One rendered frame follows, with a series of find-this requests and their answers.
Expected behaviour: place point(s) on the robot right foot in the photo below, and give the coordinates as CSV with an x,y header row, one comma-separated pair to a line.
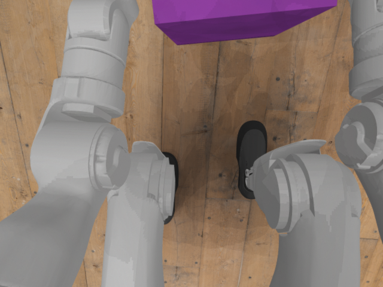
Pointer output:
x,y
251,144

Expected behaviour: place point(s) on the carton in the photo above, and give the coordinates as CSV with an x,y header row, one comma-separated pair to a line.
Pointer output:
x,y
199,21

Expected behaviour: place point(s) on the robot right thigh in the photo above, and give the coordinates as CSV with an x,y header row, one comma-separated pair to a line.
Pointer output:
x,y
306,196

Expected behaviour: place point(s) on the left robot upper arm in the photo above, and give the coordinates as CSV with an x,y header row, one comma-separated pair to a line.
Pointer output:
x,y
75,164

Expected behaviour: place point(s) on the right robot upper arm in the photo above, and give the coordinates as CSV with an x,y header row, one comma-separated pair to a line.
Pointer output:
x,y
359,145

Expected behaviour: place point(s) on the right robot forearm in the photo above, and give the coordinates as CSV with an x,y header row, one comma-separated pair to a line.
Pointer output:
x,y
366,77

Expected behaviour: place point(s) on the left robot forearm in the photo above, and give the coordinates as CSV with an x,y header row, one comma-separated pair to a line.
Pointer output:
x,y
95,53

